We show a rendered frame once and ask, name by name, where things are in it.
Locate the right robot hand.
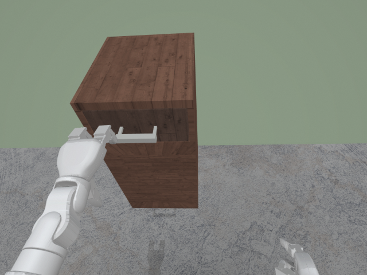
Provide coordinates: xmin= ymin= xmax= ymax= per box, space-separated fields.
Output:
xmin=275 ymin=237 xmax=319 ymax=275

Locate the left robot hand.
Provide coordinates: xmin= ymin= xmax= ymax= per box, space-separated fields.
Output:
xmin=57 ymin=125 xmax=118 ymax=207

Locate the cabinet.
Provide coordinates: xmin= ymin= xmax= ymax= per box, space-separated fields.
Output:
xmin=70 ymin=33 xmax=198 ymax=209

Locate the robot left forearm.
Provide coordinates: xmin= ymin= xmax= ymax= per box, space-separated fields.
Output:
xmin=5 ymin=175 xmax=91 ymax=275

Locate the handle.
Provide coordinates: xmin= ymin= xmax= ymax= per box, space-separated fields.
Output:
xmin=116 ymin=126 xmax=157 ymax=143

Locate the drawer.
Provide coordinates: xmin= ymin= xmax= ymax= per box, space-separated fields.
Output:
xmin=82 ymin=108 xmax=189 ymax=142

